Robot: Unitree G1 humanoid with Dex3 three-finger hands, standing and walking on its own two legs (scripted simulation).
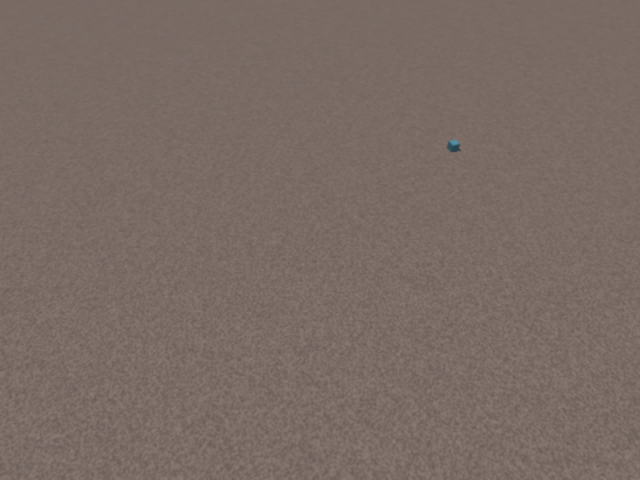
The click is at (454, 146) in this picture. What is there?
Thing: cube
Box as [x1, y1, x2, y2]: [447, 140, 459, 151]
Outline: 449,141 447,145 448,149 450,151 457,150 459,143 456,140
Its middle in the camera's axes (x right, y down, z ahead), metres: +0.72 -0.49 +2.06
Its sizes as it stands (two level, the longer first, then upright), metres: 0.044 0.044 0.044
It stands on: the floor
